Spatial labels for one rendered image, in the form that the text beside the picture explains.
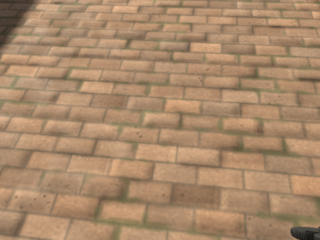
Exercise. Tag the robot right hand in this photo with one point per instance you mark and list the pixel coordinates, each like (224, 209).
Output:
(305, 233)

